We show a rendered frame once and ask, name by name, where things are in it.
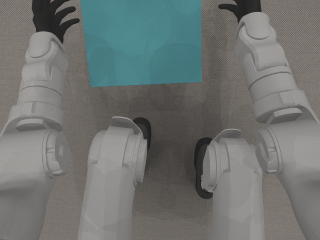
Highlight left robot hand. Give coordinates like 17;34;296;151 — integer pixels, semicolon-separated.
31;0;80;44

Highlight robot right upper arm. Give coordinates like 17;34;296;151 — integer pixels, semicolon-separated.
255;118;320;240

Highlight robot left forearm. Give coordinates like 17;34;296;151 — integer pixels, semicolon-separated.
0;31;69;137

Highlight robot left upper arm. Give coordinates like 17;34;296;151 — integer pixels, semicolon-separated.
0;128;71;240

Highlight robot right foot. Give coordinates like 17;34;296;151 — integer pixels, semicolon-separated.
194;137;213;199

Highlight right robot hand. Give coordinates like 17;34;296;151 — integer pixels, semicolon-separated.
218;0;262;24

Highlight robot right shin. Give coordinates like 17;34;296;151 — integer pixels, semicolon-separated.
201;129;263;193

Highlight robot right forearm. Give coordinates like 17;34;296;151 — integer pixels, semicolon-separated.
234;12;320;125

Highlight carton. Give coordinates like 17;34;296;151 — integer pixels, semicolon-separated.
80;0;202;87

